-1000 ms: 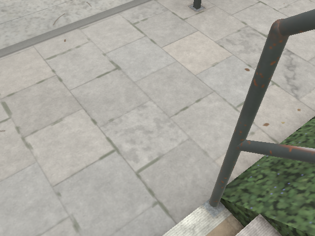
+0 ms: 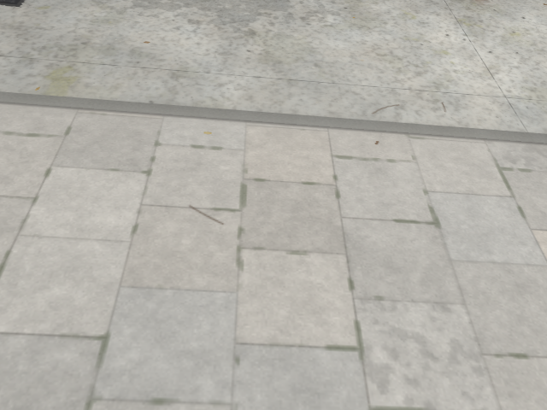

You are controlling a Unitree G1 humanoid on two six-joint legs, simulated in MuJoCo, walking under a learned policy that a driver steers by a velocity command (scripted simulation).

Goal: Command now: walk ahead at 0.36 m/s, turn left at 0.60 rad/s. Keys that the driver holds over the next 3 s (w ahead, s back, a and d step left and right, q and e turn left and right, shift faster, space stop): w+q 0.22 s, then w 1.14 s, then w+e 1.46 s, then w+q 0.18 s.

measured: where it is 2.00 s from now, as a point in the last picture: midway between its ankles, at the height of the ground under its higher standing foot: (208, 311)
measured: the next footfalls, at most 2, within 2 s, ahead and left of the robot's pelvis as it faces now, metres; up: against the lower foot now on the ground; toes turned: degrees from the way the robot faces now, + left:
right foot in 0.44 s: +0.27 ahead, -0.13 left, -0.21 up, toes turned +19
left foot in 0.78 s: +0.59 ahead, +0.17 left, -0.42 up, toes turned +11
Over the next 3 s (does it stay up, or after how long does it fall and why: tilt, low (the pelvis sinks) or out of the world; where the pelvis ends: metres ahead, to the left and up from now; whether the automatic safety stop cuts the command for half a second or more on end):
stays up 1.61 0.01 -0.37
